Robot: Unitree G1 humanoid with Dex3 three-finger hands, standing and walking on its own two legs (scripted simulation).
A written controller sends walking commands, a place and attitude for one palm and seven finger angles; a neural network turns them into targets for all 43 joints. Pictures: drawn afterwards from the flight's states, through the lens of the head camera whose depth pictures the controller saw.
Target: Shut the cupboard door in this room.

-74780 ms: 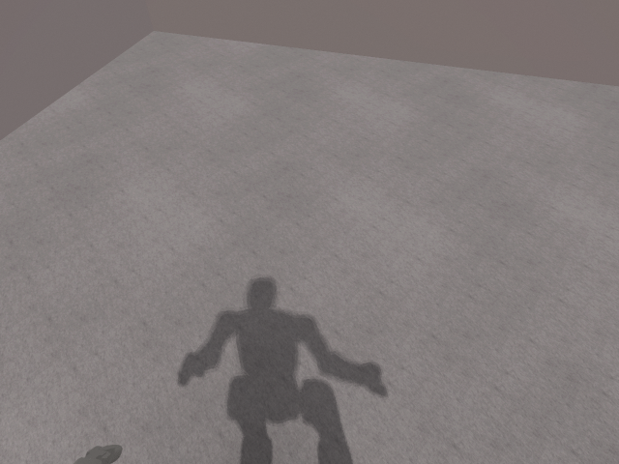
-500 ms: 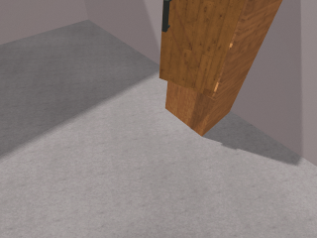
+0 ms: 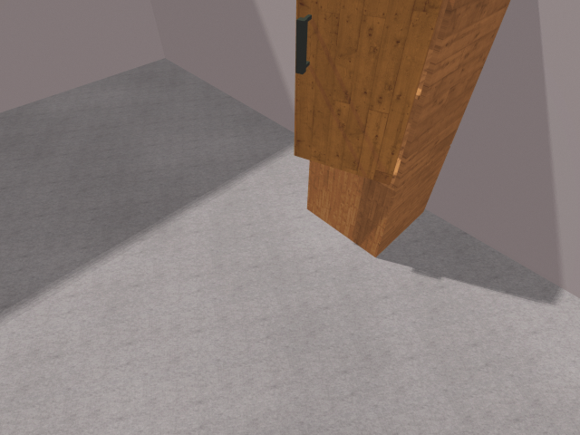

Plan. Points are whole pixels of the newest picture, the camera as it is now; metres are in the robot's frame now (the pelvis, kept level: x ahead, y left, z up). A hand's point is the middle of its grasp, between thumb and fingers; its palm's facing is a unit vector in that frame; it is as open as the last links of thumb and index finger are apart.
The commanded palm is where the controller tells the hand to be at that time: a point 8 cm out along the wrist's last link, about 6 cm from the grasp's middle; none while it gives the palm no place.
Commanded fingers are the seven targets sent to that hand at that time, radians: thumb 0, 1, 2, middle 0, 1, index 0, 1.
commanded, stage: let the arm hang, fingers relaxed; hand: left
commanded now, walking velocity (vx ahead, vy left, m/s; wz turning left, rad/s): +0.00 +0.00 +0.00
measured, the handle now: (304, 44) +1.08 +0.01 +0.08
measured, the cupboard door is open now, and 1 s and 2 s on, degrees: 19 19 19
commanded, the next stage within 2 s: look to check the result in 0.28 s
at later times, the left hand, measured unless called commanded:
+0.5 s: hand out of the picture -0.02 +0.17 -0.18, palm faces +0.03 -0.98 -0.19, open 7.4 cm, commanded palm none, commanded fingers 0.00 0.90 0.90 -0.20 -0.30 -0.20 -0.30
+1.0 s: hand out of the picture +0.05 +0.20 -0.17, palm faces +0.00 -0.97 -0.25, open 7.4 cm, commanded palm none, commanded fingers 0.00 0.90 0.90 -0.20 -0.30 -0.20 -0.30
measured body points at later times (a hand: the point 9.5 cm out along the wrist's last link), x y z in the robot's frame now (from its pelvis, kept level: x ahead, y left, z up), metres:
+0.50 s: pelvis +0.01 +0.00 +0.00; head +0.01 +0.00 +0.45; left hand -0.02 +0.22 -0.16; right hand -0.02 -0.22 -0.16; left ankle +0.04 +0.09 -0.74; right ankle -0.02 -0.12 -0.74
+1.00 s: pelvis +0.02 +0.00 +0.00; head +0.03 +0.00 +0.45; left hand +0.05 +0.25 -0.15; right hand +0.05 -0.26 -0.15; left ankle +0.04 +0.09 -0.74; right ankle -0.02 -0.12 -0.74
